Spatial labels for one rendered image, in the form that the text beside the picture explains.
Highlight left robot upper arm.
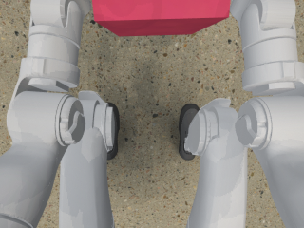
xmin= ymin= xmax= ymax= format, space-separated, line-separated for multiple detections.
xmin=0 ymin=91 xmax=86 ymax=228

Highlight robot left foot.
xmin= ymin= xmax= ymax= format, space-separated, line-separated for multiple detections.
xmin=106 ymin=102 xmax=120 ymax=161

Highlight right robot forearm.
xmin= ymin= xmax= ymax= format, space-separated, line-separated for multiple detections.
xmin=229 ymin=0 xmax=304 ymax=97

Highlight carton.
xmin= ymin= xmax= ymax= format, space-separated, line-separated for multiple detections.
xmin=92 ymin=0 xmax=231 ymax=37

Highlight robot left shin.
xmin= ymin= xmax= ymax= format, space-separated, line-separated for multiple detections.
xmin=78 ymin=90 xmax=113 ymax=152

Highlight right robot upper arm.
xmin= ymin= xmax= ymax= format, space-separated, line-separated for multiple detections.
xmin=235 ymin=95 xmax=304 ymax=228

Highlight left robot forearm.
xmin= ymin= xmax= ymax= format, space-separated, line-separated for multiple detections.
xmin=6 ymin=0 xmax=92 ymax=132

